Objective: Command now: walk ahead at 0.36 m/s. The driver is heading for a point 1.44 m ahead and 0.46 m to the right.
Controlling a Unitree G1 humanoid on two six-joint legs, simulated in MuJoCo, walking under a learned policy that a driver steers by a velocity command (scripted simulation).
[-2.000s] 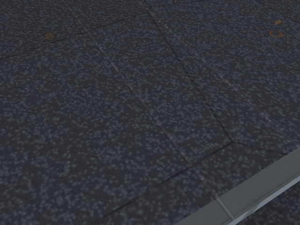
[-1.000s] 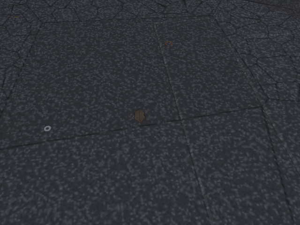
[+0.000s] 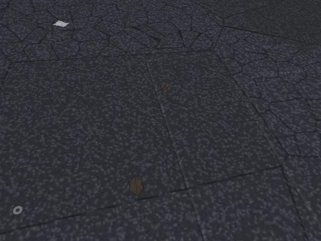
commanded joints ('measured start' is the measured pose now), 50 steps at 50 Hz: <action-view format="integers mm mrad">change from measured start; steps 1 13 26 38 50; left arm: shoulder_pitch -176 -415 -227 -199 -190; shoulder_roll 108 54 86 124 97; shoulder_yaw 25 0 14 4 13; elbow -141 -202 -89 20 -41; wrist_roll -13 -7 42 28 14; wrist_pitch -63 -44 -53 -11 52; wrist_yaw -8 -59 -66 -20 2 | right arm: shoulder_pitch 224 175 107 -104 -44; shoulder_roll -145 -168 -89 -84 -180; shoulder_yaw -25 -9 -8 -5 -50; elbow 19 30 -5 -50 -16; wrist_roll -19 5 -8 -28 -20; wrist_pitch -17 7 28 80 80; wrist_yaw -1 -32 -41 -48 -93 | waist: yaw -94 -58 -26 -17 -22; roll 183 141 -38 -26 217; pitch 43 128 -46 -11 -83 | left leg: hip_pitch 468 177 -214 4 230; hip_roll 390 261 141 103 358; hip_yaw -620 -158 -107 -76 -279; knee -312 -471 594 -72 -173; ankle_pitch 237 346 -23 223 585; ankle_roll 256 134 -43 -58 154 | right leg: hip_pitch -626 -292 53 -24 -223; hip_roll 16 -9 -190 -146 71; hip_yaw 39 -68 122 57 -68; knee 434 -182 -510 -522 -12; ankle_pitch -87 435 812 342 97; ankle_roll -31 -26 -236 -209 -34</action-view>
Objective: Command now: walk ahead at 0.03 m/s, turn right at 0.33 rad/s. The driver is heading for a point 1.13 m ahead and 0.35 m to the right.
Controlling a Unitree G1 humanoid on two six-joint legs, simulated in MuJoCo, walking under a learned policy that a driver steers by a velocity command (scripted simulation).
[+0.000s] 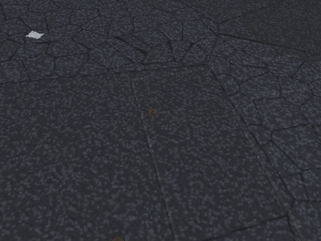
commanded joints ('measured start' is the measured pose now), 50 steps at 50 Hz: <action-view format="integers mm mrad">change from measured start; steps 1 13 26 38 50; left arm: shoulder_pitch -18 82 140 144 -61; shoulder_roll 86 257 196 115 61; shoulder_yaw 32 90 78 49 20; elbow -85 -149 -135 -146 -260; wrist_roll -4 42 -14 -3 6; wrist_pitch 10 -12 -58 -56 -95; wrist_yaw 2 -28 9 -9 -34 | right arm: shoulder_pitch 93 -126 -198 61 165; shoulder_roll -183 -141 -128 -218 -186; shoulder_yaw -44 -35 -36 -39 -12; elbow -29 -133 -141 -117 -84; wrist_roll -3 2 13 3 14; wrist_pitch -4 13 -90 -145 -104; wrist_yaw -27 -4 45 62 65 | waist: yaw -62 19 39 -87 -64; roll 249 -150 -97 -72 110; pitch -143 -106 -10 -129 23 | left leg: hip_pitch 298 -404 -312 304 235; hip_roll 367 -11 -27 43 148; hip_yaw -337 -120 -132 -154 -206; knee -137 656 82 -131 -399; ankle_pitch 530 -380 117 80 301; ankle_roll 270 -25 -42 97 217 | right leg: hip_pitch -251 165 206 51 -412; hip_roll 0 -347 -198 -100 -121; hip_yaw -10 550 428 367 32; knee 311 -343 -441 -72 203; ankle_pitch -244 202 -53 287 204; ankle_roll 21 -304 -188 -116 36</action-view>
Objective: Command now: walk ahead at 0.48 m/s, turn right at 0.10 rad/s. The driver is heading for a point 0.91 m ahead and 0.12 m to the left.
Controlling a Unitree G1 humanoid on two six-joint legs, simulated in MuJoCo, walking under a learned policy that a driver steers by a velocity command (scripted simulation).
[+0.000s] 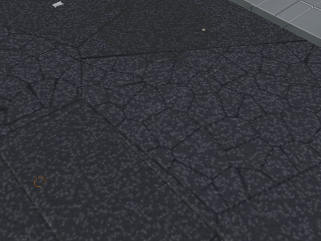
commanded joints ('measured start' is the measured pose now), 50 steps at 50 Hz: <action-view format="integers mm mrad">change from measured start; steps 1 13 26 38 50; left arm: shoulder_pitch -129 251 52 154 0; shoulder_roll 9 245 125 127 60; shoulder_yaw -11 63 24 14 5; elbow -111 -43 -3 56 -14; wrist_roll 4 2 3 7 5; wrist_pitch -20 -6 -30 24 9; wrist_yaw -8 -23 -8 16 10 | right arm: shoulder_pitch -43 196 -204 25 -77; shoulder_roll -179 -45 -92 -249 -169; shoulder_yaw -32 28 1 -54 -27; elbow -64 -56 -174 -159 -135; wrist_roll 9 -3 -6 -3 -8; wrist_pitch -9 4 19 1 -10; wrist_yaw -11 -14 -6 15 4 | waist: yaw -3 149 64 -85 47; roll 131 -232 4 42 98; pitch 40 -462 41 -233 4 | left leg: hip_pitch -33 -530 -565 86 -77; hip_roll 220 3 192 176 268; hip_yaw -123 -67 -29 -67 -144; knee -129 950 501 268 -139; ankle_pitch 315 -359 262 208 263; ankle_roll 154 -16 -57 112 203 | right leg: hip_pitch -34 1087 431 497 -58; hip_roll -7 -329 -93 -66 -75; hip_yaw -30 661 57 -32 25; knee -198 -541 -825 -174 2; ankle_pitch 164 -34 244 497 108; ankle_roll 19 -325 -212 -86 26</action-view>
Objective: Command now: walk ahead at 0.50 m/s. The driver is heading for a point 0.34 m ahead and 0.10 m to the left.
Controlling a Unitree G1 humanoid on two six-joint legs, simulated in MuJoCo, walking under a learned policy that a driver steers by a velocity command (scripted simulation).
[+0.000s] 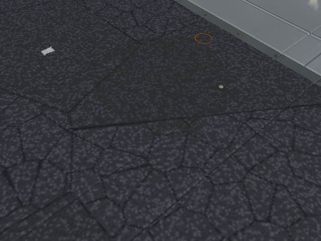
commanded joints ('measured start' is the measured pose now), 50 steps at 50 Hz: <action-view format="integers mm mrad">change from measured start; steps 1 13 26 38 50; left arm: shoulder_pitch -12 -100 -118 -14 -14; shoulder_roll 43 101 84 54 53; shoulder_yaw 10 26 14 -11 -5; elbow -57 -102 9 118 197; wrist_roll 8 2 31 21 12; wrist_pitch -6 -53 -32 44 65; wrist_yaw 0 -39 -20 16 28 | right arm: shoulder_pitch -39 49 23 -182 -186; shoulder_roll -157 -205 -54 -95 -92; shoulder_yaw -36 -53 -13 -22 -23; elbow -55 8 -39 -59 30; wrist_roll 5 28 2 -11 3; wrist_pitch -15 40 88 94 81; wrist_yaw -15 -43 -62 -47 -50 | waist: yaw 29 69 -15 64 53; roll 92 130 -78 156 53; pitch -3 -31 -137 -27 -73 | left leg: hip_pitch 24 194 -141 -85 26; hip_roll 263 273 142 166 136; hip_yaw -181 -191 -99 -166 -121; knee -185 89 473 83 163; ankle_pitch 213 453 -96 20 307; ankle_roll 156 72 -120 -27 -13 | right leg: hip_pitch -54 237 348 398 449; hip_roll -30 99 -100 86 62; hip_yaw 16 -43 -4 -82 -74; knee -141 -570 -732 -598 -587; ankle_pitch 164 180 732 -27 131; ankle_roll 21 -46 -223 2 14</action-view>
